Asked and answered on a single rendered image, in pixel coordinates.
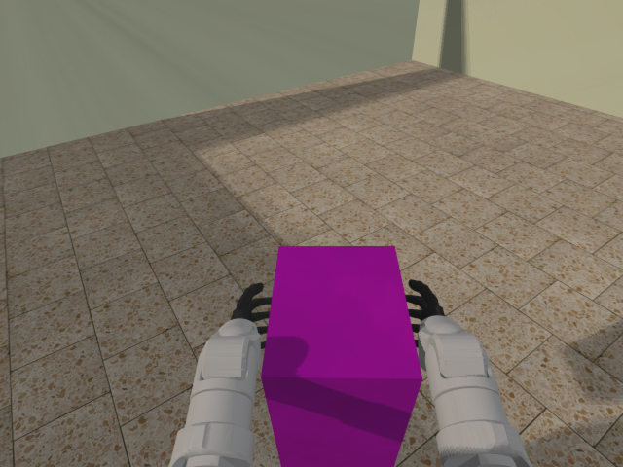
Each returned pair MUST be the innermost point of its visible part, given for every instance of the carton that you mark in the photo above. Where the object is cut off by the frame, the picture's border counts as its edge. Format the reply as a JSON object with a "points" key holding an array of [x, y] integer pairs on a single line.
{"points": [[341, 372]]}

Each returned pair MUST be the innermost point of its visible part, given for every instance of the robot right forearm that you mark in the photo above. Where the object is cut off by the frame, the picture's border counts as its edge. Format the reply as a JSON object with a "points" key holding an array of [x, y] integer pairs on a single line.
{"points": [[474, 430]]}

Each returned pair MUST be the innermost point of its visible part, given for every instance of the robot left hand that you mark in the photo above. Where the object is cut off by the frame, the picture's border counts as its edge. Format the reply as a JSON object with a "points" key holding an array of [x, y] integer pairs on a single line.
{"points": [[245, 305]]}

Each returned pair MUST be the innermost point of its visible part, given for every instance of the robot right hand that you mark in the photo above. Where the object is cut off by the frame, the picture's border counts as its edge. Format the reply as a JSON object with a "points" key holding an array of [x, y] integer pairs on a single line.
{"points": [[427, 301]]}

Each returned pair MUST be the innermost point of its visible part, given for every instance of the robot left forearm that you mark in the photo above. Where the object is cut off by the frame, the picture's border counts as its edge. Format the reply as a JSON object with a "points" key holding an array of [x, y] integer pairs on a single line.
{"points": [[217, 430]]}

